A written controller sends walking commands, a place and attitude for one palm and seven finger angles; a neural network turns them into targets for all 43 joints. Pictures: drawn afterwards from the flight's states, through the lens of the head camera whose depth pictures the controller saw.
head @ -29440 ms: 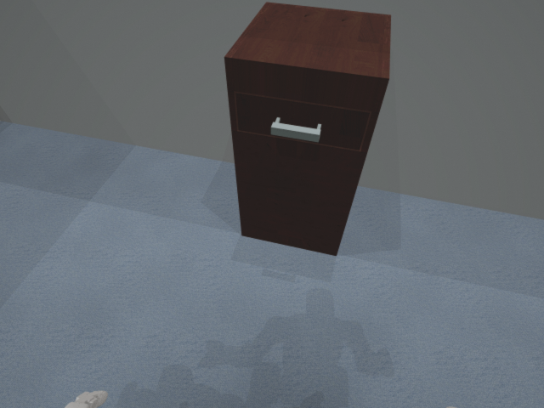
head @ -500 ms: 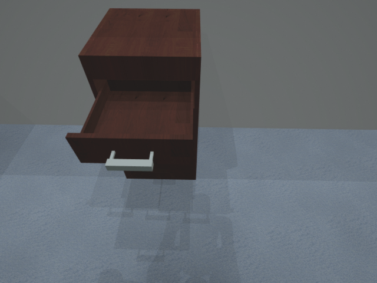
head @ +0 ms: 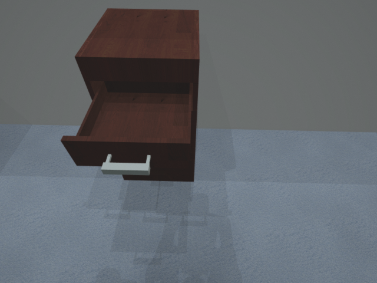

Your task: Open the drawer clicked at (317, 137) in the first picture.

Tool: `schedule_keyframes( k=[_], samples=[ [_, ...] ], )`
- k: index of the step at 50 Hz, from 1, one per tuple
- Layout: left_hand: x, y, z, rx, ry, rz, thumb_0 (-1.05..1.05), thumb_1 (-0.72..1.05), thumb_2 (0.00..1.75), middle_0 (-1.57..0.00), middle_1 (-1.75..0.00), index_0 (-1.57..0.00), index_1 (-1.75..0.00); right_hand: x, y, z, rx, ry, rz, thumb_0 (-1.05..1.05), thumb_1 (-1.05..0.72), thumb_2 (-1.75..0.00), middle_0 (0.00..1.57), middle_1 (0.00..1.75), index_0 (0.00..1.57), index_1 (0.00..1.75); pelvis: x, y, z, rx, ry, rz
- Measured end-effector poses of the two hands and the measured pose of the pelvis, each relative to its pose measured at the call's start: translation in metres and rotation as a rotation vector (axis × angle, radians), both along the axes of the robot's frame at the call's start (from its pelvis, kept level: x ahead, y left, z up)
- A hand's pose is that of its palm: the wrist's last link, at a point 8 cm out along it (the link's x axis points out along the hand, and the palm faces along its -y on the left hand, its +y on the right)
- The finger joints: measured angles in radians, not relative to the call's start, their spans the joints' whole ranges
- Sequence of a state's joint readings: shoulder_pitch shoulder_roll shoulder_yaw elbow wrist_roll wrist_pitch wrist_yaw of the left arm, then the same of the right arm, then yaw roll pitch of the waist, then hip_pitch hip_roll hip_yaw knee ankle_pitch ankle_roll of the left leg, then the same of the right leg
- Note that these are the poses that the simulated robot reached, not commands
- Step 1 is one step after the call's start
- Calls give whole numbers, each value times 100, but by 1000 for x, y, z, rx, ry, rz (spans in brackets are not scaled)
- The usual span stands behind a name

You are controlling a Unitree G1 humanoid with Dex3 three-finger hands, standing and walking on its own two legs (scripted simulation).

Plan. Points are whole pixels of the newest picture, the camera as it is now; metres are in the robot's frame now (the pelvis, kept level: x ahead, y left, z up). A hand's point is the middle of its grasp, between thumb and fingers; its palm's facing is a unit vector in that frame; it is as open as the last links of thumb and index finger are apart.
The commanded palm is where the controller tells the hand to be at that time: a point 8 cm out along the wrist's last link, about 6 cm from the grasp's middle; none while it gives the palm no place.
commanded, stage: look to check the result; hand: left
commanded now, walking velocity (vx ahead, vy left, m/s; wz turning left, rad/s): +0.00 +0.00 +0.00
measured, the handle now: (127, 163) +0.46 +0.22 -0.11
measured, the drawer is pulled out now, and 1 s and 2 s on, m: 0.30 0.30 0.30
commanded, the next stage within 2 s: stand and wait in 0.38 s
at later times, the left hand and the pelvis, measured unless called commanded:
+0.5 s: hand out of the picture -0.01 +0.16 -0.18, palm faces +0.05 -0.98 -0.17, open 7.4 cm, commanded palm none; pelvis +0.01 +0.00 +0.00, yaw +0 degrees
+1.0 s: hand out of the picture +0.00 +0.16 -0.18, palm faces +0.05 -0.98 -0.18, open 7.4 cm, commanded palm none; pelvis +0.02 +0.00 +0.00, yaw +0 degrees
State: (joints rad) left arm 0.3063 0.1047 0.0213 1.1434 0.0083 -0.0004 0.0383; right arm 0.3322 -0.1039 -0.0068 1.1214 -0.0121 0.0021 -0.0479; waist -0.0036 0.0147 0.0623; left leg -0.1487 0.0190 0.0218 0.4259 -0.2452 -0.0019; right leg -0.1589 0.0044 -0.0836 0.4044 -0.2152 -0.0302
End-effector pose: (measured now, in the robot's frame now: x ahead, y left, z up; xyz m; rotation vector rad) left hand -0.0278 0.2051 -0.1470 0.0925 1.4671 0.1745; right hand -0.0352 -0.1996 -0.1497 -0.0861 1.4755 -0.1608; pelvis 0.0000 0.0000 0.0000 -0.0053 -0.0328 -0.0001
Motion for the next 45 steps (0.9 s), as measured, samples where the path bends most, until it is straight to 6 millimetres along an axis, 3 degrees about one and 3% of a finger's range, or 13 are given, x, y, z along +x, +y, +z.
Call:
schedule_keyframes(
  k=[45],
  samples=[
    [21, 1, 2, 6, 1, -9, 0, 90, 90, -20, -30, -20, -30, 12, 3, 0, 8, 13, -8, 0, -91, -90, 20, 30, 20, 29, 16, 0, 1, 3, 7, -7]
  ],
)
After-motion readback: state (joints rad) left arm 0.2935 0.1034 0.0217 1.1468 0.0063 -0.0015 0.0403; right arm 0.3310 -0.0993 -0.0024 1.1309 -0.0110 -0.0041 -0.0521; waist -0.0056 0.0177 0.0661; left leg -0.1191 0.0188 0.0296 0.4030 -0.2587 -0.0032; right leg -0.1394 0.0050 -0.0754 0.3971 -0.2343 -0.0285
